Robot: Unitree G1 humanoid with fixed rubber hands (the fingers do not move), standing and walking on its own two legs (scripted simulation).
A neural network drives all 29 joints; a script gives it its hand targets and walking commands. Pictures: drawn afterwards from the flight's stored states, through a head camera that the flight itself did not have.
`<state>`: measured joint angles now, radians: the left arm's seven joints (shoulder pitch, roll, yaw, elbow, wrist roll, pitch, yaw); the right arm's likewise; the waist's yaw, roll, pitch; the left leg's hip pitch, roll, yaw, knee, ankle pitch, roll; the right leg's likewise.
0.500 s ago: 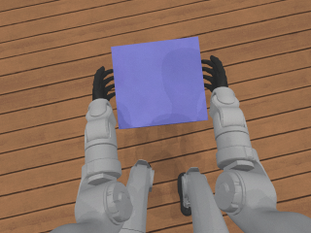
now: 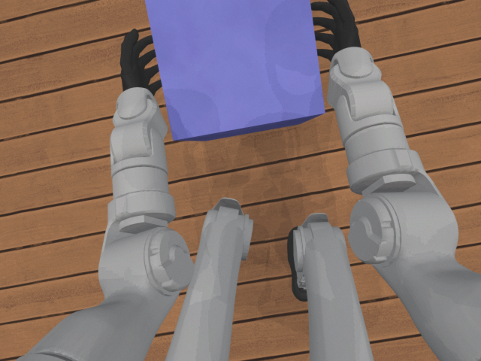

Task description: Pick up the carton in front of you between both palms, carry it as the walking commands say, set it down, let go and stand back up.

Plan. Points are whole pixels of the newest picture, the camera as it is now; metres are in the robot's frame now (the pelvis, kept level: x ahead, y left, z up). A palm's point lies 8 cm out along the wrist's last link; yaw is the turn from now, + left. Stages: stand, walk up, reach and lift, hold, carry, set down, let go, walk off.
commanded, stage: set down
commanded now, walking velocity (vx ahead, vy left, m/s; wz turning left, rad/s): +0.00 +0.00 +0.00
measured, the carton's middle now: (240, 73) +0.53 +0.10 -0.19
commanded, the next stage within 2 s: none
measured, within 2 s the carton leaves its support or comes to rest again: rests again in 0.88 s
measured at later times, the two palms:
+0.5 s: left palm (160, 100) +0.48 +0.26 -0.25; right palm (307, 58) +0.59 -0.02 -0.25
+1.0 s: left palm (167, 107) +0.47 +0.26 -0.29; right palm (307, 64) +0.59 -0.02 -0.29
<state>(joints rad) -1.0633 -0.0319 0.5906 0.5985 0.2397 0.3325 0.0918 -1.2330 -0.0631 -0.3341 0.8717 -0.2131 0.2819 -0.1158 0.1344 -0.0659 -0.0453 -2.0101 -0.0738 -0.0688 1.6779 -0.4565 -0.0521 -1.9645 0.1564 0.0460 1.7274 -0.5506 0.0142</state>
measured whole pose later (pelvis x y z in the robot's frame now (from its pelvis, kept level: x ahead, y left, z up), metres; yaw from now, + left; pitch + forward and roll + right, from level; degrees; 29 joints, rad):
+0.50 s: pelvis -0.01 +0.00 -0.09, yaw +0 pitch +44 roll +1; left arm -1.33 0.07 0.60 0.67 0.14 0.33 0.09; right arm -1.63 -0.27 -0.11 1.10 -0.06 0.27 -0.13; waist 0.19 -0.06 0.28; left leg -2.23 -0.08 -0.05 1.98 -0.51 -0.07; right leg -2.19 0.19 0.04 2.04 -0.62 0.03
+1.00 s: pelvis +0.00 -0.01 -0.11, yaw +1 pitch +40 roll +4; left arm -1.34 0.10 0.61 0.77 0.13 0.28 0.04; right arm -1.69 -0.30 0.01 1.22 0.01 0.24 -0.13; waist 0.20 -0.06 0.36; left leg -2.22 -0.04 -0.02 2.08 -0.57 -0.07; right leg -2.21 0.19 0.03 2.17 -0.66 -0.01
